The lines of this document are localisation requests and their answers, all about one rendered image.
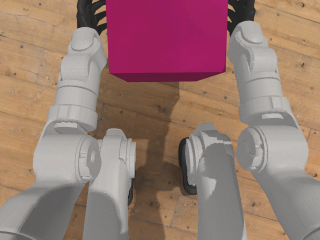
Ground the right robot hand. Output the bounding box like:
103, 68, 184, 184
227, 0, 256, 37

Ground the carton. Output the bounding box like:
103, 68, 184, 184
105, 0, 228, 82

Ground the right robot foot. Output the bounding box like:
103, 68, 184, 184
178, 137, 197, 195

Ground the right robot forearm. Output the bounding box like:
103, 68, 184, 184
227, 20, 309, 160

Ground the left robot hand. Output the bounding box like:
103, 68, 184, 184
76, 0, 107, 36

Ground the right robot upper arm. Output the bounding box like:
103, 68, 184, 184
235, 125, 320, 240

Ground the left robot upper arm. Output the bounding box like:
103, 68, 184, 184
0, 134, 102, 240

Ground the left robot forearm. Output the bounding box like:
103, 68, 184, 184
32, 27, 107, 174

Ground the robot right shin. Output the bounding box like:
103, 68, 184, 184
187, 122, 235, 185

